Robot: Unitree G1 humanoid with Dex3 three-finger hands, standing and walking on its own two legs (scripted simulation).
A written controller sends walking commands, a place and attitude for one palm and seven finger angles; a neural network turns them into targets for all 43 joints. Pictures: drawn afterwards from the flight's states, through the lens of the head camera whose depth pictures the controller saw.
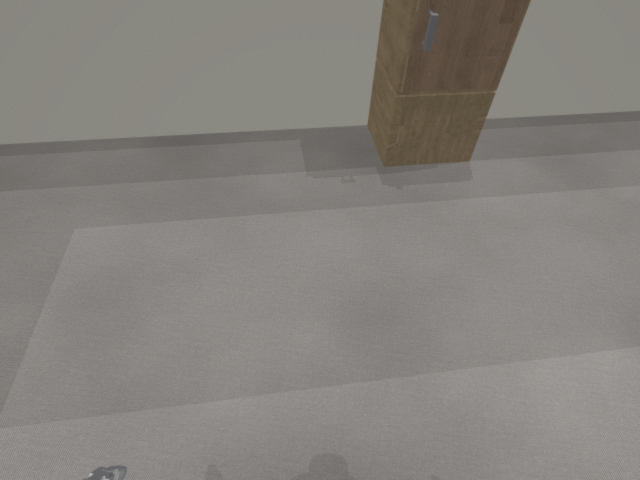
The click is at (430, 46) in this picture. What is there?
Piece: cupboard door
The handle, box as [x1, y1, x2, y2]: [422, 10, 438, 50]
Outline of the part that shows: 430,10 428,12 430,15 425,38 422,41 424,50 430,50 438,17 436,13 433,13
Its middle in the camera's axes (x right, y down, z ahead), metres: +0.42 -0.81 +1.50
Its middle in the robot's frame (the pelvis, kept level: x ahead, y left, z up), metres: +1.68 -0.33 -0.08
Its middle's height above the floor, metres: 0.69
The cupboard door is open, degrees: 0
